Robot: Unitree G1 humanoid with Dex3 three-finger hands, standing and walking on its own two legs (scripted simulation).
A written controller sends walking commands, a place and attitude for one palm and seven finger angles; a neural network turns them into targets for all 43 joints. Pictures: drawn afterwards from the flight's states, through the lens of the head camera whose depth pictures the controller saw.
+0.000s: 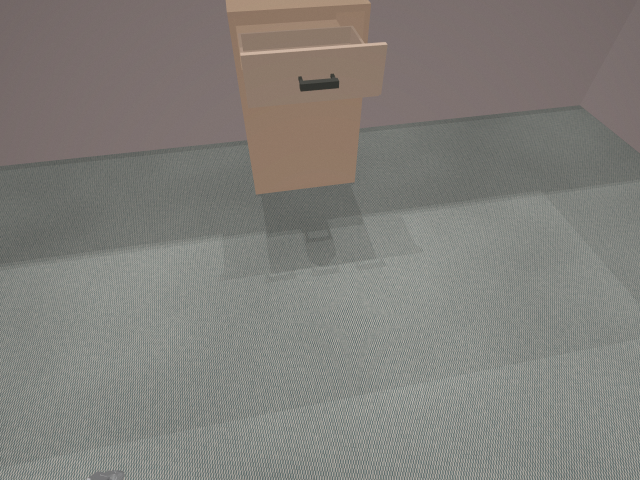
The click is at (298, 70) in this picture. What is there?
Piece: drawer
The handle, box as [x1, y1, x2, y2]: [298, 74, 338, 91]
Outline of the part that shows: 338,80 334,77 333,74 330,74 331,77 328,79 303,81 301,76 298,77 301,91 338,87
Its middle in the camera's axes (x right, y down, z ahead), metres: -0.01 -0.48 +1.17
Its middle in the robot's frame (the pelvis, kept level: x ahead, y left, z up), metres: +1.19 +0.08 -0.08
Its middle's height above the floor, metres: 0.69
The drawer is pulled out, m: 0.28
